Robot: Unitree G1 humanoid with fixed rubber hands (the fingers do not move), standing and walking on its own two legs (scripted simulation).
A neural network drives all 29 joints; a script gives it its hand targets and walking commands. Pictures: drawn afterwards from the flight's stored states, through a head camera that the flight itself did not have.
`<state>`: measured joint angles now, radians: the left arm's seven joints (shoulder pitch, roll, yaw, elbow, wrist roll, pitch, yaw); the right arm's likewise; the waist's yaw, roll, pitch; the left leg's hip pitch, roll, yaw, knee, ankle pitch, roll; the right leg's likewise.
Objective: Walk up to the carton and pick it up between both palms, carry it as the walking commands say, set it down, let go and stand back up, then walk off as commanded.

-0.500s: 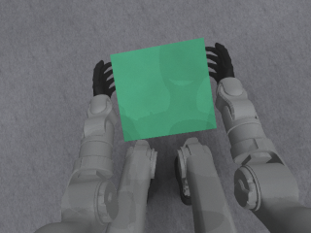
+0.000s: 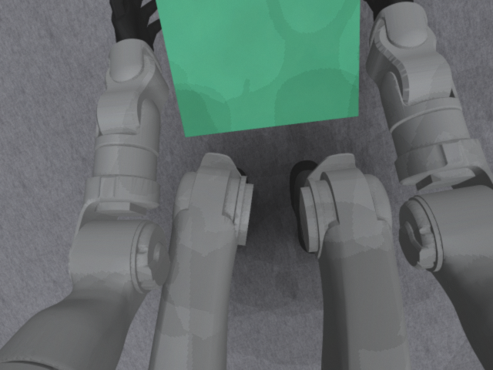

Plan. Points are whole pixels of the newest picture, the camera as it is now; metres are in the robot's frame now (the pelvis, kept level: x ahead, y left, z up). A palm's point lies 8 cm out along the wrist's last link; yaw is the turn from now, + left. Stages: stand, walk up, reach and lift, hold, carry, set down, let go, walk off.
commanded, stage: set down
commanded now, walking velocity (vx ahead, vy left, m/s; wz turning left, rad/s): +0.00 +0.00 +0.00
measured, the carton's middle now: (260, 41) +0.50 +0.01 -0.25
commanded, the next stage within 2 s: none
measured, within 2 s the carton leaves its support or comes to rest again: rests again in 0.80 s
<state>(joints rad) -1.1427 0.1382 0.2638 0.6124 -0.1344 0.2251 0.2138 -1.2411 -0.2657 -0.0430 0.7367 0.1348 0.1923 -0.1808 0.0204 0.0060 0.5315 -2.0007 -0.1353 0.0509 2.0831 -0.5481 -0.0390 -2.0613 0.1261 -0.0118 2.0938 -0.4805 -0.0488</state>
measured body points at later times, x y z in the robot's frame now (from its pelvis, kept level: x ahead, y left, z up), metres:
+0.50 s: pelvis +0.01 +0.00 -0.04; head +0.36 -0.01 +0.23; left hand +0.54 +0.14 -0.20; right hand +0.57 -0.16 -0.20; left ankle +0.14 +0.11 -0.37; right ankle +0.15 -0.08 -0.37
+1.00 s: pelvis +0.01 +0.00 -0.05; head +0.35 -0.02 +0.23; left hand +0.53 +0.14 -0.21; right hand +0.55 -0.16 -0.21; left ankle +0.14 +0.11 -0.37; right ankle +0.15 -0.08 -0.37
